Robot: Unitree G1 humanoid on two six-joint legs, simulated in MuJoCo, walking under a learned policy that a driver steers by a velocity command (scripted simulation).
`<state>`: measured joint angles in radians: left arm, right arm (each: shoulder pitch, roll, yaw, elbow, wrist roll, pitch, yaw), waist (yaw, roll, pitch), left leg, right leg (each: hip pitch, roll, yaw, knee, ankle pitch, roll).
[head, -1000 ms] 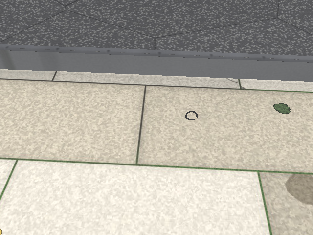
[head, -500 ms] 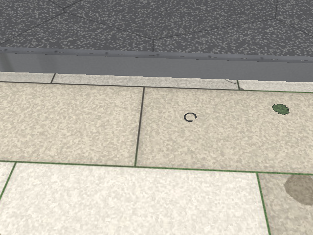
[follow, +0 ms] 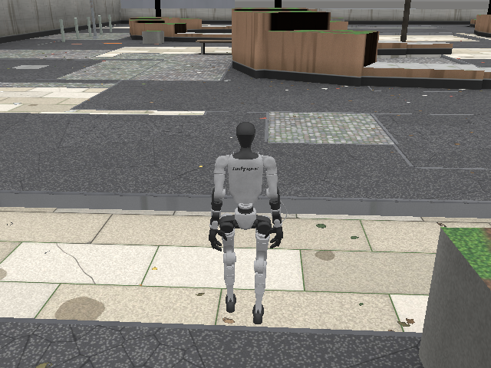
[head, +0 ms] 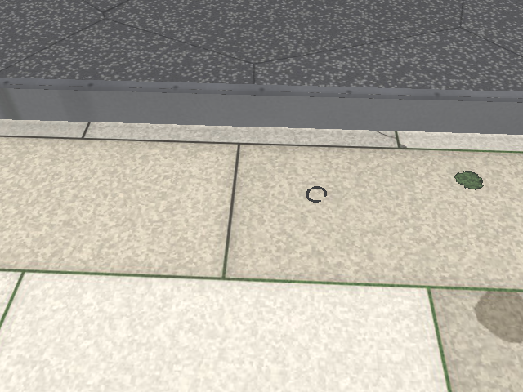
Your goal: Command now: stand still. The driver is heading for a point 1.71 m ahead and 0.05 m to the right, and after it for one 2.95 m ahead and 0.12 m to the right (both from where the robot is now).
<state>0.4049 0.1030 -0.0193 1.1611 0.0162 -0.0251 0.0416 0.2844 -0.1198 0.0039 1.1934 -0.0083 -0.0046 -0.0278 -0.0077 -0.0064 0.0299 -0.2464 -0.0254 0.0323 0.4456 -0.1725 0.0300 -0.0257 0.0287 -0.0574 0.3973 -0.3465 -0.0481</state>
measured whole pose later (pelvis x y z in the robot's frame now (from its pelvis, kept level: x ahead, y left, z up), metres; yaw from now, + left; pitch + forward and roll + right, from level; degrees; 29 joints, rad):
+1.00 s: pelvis +0.21 +0.06 +0.01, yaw +0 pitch -1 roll +0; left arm 0.23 0.19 0.05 1.00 0.03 -0.05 -0.02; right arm 0.41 -0.14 -0.03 1.10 -0.02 -0.09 0.00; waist 0.00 -0.03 0.03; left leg -0.09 -0.07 0.10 0.32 -0.23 0.09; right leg -0.56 -0.08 -0.03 1.07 -0.20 -0.07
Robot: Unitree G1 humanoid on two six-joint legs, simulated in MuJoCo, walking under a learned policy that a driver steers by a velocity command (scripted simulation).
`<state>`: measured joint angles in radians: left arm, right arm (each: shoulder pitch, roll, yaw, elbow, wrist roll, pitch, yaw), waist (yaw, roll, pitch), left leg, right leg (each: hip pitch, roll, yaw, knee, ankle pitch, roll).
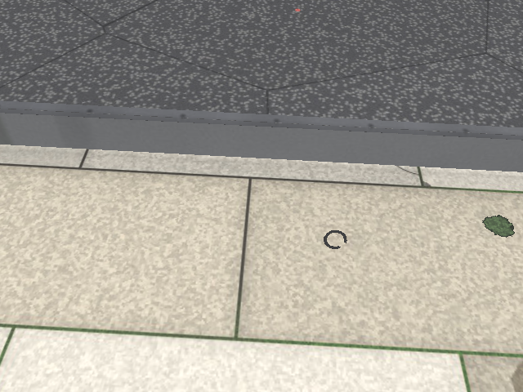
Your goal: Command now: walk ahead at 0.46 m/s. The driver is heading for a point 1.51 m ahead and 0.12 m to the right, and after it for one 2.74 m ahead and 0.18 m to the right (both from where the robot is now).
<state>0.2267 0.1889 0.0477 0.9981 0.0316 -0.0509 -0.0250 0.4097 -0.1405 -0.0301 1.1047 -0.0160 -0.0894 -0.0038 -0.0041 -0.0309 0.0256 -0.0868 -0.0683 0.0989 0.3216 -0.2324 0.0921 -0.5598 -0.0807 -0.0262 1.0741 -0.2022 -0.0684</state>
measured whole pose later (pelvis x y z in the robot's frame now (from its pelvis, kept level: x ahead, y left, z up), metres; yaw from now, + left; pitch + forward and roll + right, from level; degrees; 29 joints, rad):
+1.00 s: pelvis +0.56 +0.01 -0.01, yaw +0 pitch +0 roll +0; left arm 0.33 0.20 0.05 1.02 0.02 -0.08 -0.01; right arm 0.21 -0.20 -0.06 0.97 -0.02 -0.08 0.01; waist 0.01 -0.02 0.06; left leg -0.28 -0.05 0.12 0.44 -0.16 0.10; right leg -0.37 -0.03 -0.01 1.16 -0.31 -0.09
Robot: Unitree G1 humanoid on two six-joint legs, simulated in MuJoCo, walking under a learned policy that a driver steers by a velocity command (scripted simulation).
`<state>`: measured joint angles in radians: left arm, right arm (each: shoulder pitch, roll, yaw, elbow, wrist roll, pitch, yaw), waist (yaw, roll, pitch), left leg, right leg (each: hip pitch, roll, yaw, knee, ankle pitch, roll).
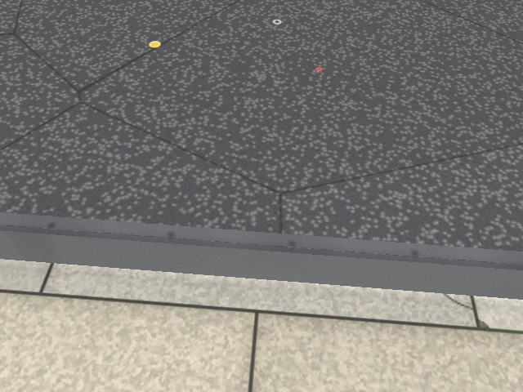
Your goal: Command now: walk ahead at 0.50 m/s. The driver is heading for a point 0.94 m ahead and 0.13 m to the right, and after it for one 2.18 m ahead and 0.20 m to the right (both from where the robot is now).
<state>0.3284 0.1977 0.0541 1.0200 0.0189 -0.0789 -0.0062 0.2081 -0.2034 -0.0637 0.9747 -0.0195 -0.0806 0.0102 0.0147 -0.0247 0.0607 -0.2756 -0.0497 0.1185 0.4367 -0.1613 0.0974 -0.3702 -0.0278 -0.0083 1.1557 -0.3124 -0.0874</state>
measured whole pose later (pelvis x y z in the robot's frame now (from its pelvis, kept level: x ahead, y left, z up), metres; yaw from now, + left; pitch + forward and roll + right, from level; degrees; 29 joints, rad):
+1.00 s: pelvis +0.52 -0.02 -0.01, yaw +0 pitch +0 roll -1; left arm 0.41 0.17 0.03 1.06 0.00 -0.08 0.01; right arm 0.12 -0.16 -0.04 0.95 -0.03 -0.09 -0.01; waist 0.02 -0.01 0.03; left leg -0.37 -0.02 0.10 0.54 -0.16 0.10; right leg -0.17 0.03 -0.05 0.89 -0.45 -0.07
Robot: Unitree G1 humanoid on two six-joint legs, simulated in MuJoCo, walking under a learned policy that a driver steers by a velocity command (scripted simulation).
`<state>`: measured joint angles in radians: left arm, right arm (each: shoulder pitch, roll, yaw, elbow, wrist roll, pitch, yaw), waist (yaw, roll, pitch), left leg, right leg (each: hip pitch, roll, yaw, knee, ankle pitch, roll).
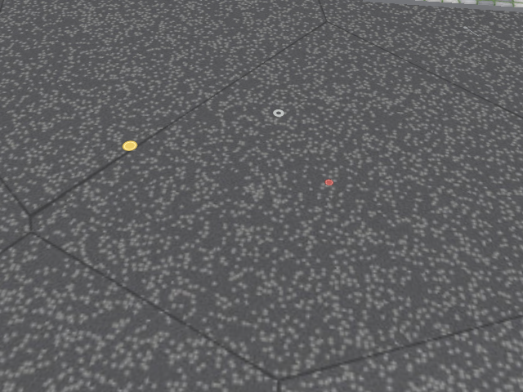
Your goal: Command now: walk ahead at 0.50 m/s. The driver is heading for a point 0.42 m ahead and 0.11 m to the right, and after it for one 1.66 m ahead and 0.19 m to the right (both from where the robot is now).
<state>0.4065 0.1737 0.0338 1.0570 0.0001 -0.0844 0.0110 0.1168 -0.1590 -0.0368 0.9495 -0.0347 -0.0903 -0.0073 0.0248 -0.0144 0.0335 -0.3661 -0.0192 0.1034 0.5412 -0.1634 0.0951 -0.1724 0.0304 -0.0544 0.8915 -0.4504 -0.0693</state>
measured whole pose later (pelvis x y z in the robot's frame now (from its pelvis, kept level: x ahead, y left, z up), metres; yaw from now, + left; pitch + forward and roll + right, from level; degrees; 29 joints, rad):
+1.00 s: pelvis +0.56 -0.11 +0.16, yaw -24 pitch +4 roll +0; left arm 0.46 0.27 0.07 0.87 0.02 -0.09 0.02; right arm 0.03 -0.22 0.01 0.63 -0.02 -0.03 0.03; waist 0.10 0.03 0.01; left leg -0.61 -0.01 0.09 0.55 -0.03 0.09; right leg 0.13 0.13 0.16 0.21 -0.36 -0.13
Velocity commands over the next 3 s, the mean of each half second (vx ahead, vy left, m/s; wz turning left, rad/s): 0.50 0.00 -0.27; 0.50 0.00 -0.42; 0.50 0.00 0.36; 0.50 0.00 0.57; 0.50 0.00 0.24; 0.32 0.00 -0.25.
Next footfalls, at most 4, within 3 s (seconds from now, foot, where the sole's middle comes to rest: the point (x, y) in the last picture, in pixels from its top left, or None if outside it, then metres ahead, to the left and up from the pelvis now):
0.48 right None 0.39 -0.11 -0.60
1.04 left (324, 262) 0.76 -0.12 -0.60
1.56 right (396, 190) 1.02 -0.35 -0.60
2.10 left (304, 132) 1.26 -0.09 -0.60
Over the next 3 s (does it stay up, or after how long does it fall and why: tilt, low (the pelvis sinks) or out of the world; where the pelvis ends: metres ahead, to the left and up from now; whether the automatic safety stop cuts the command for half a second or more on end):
stays up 1.58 -0.12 0.18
